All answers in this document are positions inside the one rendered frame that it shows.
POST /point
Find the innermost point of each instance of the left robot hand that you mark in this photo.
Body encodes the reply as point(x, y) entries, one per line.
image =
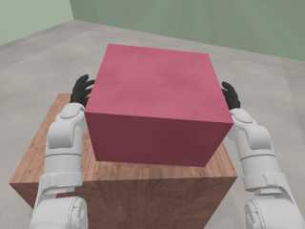
point(79, 91)

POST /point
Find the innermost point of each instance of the left robot forearm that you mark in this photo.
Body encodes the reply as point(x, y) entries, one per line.
point(62, 167)

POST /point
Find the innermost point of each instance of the right robot forearm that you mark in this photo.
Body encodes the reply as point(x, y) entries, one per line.
point(256, 153)

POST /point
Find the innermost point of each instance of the robot left upper arm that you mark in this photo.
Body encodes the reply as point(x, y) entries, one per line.
point(61, 213)

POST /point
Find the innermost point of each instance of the right robot hand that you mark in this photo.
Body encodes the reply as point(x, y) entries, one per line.
point(231, 96)

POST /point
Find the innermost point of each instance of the carton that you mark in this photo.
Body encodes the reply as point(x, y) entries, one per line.
point(156, 106)

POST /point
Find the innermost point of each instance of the pedestal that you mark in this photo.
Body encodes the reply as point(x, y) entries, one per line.
point(123, 195)

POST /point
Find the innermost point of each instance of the robot right upper arm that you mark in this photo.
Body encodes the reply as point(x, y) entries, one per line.
point(271, 213)

